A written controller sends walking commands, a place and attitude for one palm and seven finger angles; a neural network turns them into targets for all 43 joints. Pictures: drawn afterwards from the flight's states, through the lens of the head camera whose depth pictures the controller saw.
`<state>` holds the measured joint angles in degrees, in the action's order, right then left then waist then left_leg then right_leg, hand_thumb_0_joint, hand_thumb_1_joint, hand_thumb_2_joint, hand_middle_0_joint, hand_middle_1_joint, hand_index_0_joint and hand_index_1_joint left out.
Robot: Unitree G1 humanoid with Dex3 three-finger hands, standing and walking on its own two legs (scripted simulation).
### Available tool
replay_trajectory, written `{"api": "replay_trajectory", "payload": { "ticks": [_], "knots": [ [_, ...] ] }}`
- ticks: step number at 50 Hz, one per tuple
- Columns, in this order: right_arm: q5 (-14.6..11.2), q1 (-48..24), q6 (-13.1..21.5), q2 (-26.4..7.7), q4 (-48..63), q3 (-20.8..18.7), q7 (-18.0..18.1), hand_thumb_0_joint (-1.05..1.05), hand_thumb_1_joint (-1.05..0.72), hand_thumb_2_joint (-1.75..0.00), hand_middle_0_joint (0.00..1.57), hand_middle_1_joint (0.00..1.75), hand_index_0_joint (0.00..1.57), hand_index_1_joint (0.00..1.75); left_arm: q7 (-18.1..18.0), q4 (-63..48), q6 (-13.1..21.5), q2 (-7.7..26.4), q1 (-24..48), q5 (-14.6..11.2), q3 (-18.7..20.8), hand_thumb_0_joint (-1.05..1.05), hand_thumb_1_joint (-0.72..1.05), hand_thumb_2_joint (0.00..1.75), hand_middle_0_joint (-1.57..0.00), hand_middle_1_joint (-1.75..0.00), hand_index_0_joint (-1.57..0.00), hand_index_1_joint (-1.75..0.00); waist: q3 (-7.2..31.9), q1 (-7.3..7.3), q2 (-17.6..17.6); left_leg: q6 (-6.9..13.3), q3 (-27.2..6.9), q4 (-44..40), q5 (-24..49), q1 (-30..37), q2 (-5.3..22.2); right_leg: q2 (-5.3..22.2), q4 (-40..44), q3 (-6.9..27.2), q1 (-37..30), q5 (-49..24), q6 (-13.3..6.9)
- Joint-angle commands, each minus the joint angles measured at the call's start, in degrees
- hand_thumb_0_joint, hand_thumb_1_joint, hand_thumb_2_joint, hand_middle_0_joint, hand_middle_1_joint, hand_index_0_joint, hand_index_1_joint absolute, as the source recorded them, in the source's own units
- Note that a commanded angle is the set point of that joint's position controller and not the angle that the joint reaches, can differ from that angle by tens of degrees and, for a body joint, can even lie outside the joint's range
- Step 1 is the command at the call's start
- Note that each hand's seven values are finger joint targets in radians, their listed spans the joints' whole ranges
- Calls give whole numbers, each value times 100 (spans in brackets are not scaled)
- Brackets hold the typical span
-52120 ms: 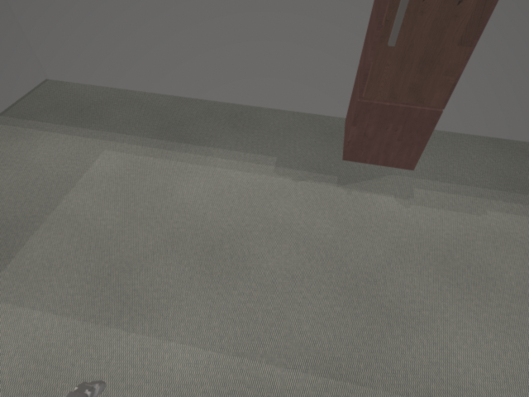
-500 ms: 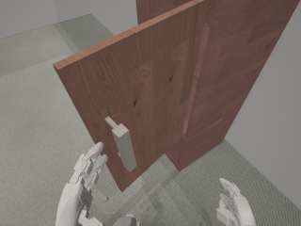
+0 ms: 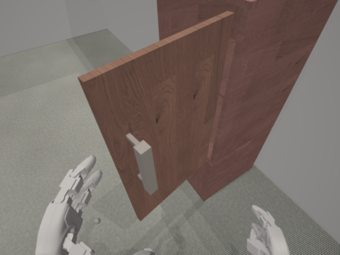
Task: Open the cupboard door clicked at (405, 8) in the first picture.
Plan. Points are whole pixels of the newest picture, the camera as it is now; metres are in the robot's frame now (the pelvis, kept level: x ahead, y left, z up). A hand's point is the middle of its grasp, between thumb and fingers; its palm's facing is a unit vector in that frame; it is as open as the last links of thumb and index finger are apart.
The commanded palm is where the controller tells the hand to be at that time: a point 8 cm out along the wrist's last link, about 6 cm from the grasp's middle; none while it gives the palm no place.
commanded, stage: draw the hand back to the body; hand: left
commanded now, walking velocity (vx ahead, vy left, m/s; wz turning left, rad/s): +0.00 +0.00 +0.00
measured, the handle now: (141, 165) +0.30 +0.09 +0.07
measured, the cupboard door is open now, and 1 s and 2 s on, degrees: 100 100 100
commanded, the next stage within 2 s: step back with the hand held close in 1.30 s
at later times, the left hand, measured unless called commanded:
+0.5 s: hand (39, 200) +0.18 +0.23 +0.15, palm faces +0.24 -0.91 -0.34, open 14.1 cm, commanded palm +0.14 +0.28 +0.18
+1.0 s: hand out of the picture +0.22 +0.30 +0.23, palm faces +0.44 -0.81 -0.39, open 8.3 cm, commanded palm +0.17 +0.33 +0.24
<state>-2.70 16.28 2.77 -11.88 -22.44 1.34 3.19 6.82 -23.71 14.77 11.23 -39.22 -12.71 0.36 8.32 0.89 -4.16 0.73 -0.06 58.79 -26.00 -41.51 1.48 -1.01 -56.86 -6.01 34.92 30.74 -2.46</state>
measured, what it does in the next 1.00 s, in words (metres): rises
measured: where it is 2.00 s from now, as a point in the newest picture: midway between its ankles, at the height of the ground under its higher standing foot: outside the picture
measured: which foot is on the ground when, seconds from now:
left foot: down 0.00-1.00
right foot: down 0.00-1.00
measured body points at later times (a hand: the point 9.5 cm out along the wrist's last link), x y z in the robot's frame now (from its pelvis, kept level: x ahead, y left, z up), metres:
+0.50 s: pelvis +0.02 +0.03 +0.05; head +0.01 +0.02 +0.50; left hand +0.17 +0.28 +0.17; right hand +0.21 -0.19 -0.02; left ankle +0.04 +0.11 -0.68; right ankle -0.02 -0.09 -0.68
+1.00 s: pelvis +0.02 +0.03 +0.07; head +0.01 +0.02 +0.52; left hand +0.19 +0.34 +0.25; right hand +0.21 -0.19 -0.01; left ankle +0.04 +0.11 -0.68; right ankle -0.02 -0.09 -0.67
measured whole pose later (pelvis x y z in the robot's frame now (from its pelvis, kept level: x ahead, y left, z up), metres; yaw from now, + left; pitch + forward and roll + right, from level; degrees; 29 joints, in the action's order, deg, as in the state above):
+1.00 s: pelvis +0.02 +0.03 +0.07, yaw -1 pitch -4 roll -1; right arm -0.5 11.1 4.5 -13.3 -34.6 2.5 3.8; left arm -6.8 -24.2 2.4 20.8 -26.6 -4.5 19.9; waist -0.7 4.1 -3.0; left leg 3.1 3.5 24.8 -13.1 -8.1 -1.5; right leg 0.7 -21.7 -2.3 2.3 15.6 0.5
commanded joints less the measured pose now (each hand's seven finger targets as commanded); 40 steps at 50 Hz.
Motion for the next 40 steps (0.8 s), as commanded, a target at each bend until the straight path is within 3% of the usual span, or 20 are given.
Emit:
{"api": "replay_trajectory", "payload": {
  "ticks": [1,3,4,6,11,12,13,15,19,23,25,31,34,38,40],
  "knots": [
    [0,-616,413,-617,971,-243,81,0,-90,-90,20,30,20,30,183,-1223,180,555,-14,-176,516,0,-50,30,-15,-30,-15,-30,233,-2,481,128,-234,-955,807,843,-173,-21,1453,558,-206,-1177,215],
    [-9,-615,475,-627,938,-219,88,0,-90,-90,20,30,20,30,239,-1366,148,636,136,-254,630,0,-50,30,-15,-30,-15,-30,283,18,300,124,-258,-1070,868,993,-176,-42,1474,492,-272,-1234,193],
    [-12,-648,502,-640,917,-226,102,0,-90,-90,20,30,20,30,244,-1389,125,768,147,-272,785,0,-50,30,-15,-30,-15,-30,315,60,398,129,-261,-1069,967,1046,-179,-43,1498,513,-374,-1365,193],
    [-32,-647,570,-625,893,-196,89,0,-90,-90,20,30,20,30,313,-1474,77,686,117,-357,774,0,-50,30,-15,-30,-15,-30,316,69,187,118,-266,-1202,1071,1221,-179,-74,1482,384,-410,-1528,174],
    [-64,-678,667,-684,761,-197,82,0,-90,-90,20,30,20,30,451,-1438,-164,821,149,-482,1057,0,-32,37,-16,-30,-16,-30,287,90,306,117,-290,-1390,1299,1442,-160,-113,1580,264,-613,-1845,181],
    [28,-697,553,-694,840,-193,272,0,-90,-90,20,30,20,30,-290,-1953,-405,1684,230,401,1192,0,-29,39,-16,-30,-16,-30,265,348,186,113,-180,-1620,1313,1591,-85,67,2035,668,-743,-1788,84],
    [59,-672,521,-571,789,-128,332,0,-90,-90,20,30,20,30,-617,-1891,-606,1207,62,482,964,0,-26,40,-16,-30,-16,-30,29,192,102,107,-144,-1699,1260,1759,-113,121,2232,646,-731,-1663,89],
    [85,-674,448,-550,638,-94,357,0,-90,-90,20,30,20,30,-971,-1668,-873,1052,-70,717,868,0,-18,43,-16,-30,-16,-30,-198,163,198,128,-145,-1850,1311,1969,-66,119,2377,503,-850,-1634,110],
    [134,-868,422,-628,512,-47,385,0,-90,-90,20,30,20,30,-1294,-1770,-971,1348,258,882,1123,0,-5,50,-17,-30,-17,-30,-246,184,249,139,-197,-2330,1329,2384,-48,111,2710,422,-1274,-1595,107],
    [165,-946,498,-634,328,-9,372,0,-90,-90,20,30,20,30,-1407,-1734,-976,1354,433,945,1214,0,9,55,-17,-30,-17,-30,-301,184,101,130,-222,-2760,1613,2841,-19,106,2929,368,-1662,-1835,113],
    [183,-1014,537,-667,237,-3,339,0,-90,-90,20,30,20,30,-1433,-1721,-990,1385,483,950,1296,0,17,58,-17,-30,-17,-30,-293,206,197,116,-268,-2960,1821,2963,7,92,3018,345,-1944,-1999,99],
    [211,-1087,569,-708,-5,-26,221,0,-90,-90,20,30,20,30,-1442,-1600,-978,1530,745,947,1655,0,37,68,-18,-30,-18,-30,-426,264,-98,10,-308,-3398,2482,3387,69,70,3296,337,-2388,-2315,84],
    [233,-1135,531,-739,-85,-49,188,0,-90,-90,20,30,20,30,-1436,-1389,-983,1578,932,924,1821,0,48,72,-19,-30,-19,-30,-563,275,51,-22,-340,-3608,2447,3446,96,49,3447,327,-2543,-2276,71],
    [246,-1160,507,-758,-141,-85,160,0,-90,-90,20,30,20,30,-1445,-1451,-948,1715,1240,901,2106,0,62,78,-19,-30,-19,-30,-490,290,-33,-38,-308,-3764,2434,3612,100,35,3561,357,-2712,-2335,79],
    [245,-1191,475,-770,-160,-108,147,0,-90,-90,20,30,20,30,-1446,-1374,-934,1759,1323,882,2230,0,69,81,-19,-30,-19,-30,-530,295,193,-29,-298,-3810,2425,3598,110,25,3613,372,-2794,-2382,73]
  ]
}}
